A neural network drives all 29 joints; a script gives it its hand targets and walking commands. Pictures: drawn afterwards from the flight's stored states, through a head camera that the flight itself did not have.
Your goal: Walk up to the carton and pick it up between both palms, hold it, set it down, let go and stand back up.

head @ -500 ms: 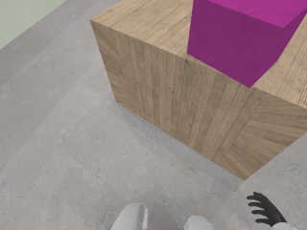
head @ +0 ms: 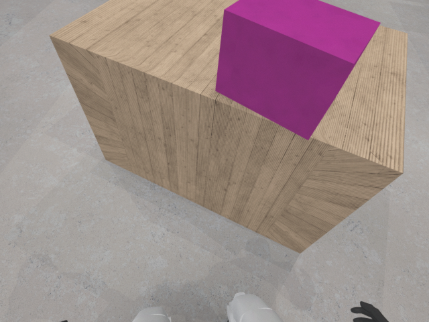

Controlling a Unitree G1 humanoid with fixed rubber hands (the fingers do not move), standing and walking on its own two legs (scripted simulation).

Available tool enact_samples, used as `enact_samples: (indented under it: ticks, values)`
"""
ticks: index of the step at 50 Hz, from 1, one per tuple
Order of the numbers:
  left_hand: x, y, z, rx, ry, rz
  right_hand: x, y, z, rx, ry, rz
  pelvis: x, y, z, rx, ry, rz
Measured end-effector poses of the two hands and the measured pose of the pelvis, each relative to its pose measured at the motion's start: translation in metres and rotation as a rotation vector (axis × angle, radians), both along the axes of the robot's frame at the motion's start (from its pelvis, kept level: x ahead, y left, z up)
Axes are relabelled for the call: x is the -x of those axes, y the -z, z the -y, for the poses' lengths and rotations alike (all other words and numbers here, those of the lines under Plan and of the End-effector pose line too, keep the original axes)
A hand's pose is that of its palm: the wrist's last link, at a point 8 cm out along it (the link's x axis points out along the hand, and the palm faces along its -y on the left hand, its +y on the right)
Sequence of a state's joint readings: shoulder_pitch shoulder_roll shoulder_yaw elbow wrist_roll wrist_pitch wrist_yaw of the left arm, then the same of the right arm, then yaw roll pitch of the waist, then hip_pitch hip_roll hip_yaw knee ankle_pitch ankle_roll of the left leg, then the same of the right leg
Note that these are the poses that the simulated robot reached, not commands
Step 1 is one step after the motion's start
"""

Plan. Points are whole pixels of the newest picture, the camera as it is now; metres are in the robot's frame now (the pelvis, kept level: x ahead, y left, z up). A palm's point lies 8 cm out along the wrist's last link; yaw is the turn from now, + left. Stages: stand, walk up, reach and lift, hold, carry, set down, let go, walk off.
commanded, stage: walk up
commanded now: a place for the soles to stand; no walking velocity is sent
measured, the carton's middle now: (288, 60) +0.68 -0.17 +0.08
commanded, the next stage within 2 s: none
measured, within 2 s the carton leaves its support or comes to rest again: neither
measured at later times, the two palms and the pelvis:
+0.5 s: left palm out of the picture +0.08 +0.33 -0.11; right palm out of the picture +0.11 -0.28 -0.06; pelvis +0.00 +0.03 +0.00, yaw -4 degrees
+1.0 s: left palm out of the picture +0.09 +0.29 -0.06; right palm out of the picture +0.02 -0.31 -0.11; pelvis -0.03 -0.01 +0.00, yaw -14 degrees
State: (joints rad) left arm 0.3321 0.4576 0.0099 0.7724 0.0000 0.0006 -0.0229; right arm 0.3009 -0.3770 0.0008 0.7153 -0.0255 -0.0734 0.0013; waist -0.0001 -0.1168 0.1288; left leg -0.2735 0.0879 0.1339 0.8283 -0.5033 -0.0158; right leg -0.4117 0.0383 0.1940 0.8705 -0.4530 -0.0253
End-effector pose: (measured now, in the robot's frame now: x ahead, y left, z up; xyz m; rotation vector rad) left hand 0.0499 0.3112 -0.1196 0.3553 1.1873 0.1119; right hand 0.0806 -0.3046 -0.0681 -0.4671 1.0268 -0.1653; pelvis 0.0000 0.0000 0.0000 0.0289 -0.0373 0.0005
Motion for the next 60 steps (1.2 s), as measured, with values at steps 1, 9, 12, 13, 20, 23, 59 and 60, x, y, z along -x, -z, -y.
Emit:
enact_samples:
  ticks: [1,9,12,13,20,23,59,60]
  values:
    - [-0.005,-0.002,0.005,-0.006,0.004,0.0,0.001,0.007,0.004,-0.011,0.014,-0.012,-0.003,0.002,0.003,0.006,0.008,0.002]
    - [-0.017,-0.03,0.008,-0.095,0.0,-0.007,-0.022,0.03,-0.003,-0.107,0.049,0.0,-0.011,-0.004,0.008,0.028,0.035,-0.017]
    - [-0.019,-0.032,-0.001,-0.121,0.004,-0.003,-0.035,0.032,-0.01,-0.12,0.044,0.036,-0.01,-0.002,0.003,0.045,0.043,-0.015]
    - [-0.019,-0.032,-0.003,-0.123,0.005,-0.001,-0.039,0.032,-0.013,-0.121,0.043,0.047,-0.01,-0.001,0.0,0.051,0.045,-0.014]
    - [-0.019,-0.017,-0.021,-0.084,0.007,0.025,-0.038,0.021,-0.034,-0.09,0.04,0.088,-0.004,0.002,-0.025,0.078,0.054,0.023]
    - [-0.025,-0.014,-0.022,-0.059,0.024,0.048,-0.032,0.005,-0.032,-0.057,0.058,0.109,-0.002,-0.002,-0.029,0.084,0.07,0.049]
    - [-0.046,-0.05,-0.003,-0.16,0.201,0.06,0.058,0.05,-0.021,-0.183,0.246,0.047,0.028,0.0,-0.018,0.04,0.251,0.036]
    - [-0.047,-0.045,-0.007,-0.148,0.2,0.061,0.057,0.048,-0.025,-0.173,0.244,0.052,0.027,0.001,-0.024,0.048,0.251,0.037]
